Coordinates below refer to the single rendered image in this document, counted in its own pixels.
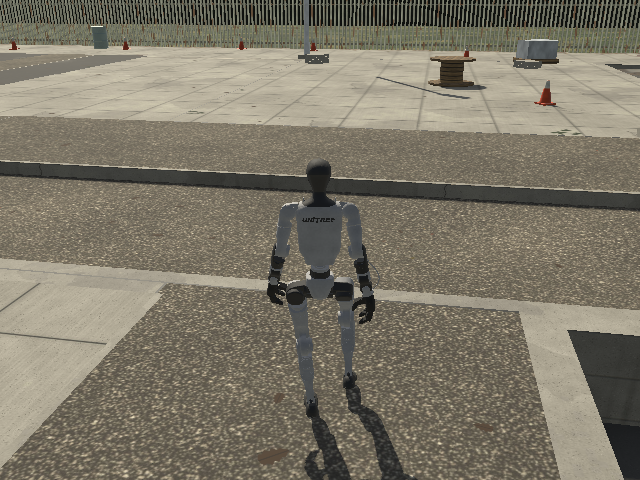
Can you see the robot right upper arm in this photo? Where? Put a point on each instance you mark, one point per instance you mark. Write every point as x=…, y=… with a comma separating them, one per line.
x=351, y=212

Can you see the robot right forearm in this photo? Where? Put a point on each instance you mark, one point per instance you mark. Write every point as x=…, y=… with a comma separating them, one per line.
x=363, y=274

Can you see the robot right shin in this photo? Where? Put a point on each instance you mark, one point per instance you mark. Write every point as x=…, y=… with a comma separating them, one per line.
x=348, y=343

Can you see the robot left upper arm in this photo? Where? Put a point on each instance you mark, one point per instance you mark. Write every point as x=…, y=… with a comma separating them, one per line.
x=287, y=213

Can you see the robot right foot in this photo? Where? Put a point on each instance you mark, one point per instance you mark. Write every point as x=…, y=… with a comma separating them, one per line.
x=349, y=381

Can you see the robot right hand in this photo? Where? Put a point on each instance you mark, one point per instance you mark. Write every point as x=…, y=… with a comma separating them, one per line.
x=368, y=311

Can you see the robot left forearm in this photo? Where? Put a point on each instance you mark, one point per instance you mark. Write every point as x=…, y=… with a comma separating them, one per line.
x=276, y=267

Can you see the robot left hand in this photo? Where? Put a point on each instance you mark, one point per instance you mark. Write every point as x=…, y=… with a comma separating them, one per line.
x=272, y=289

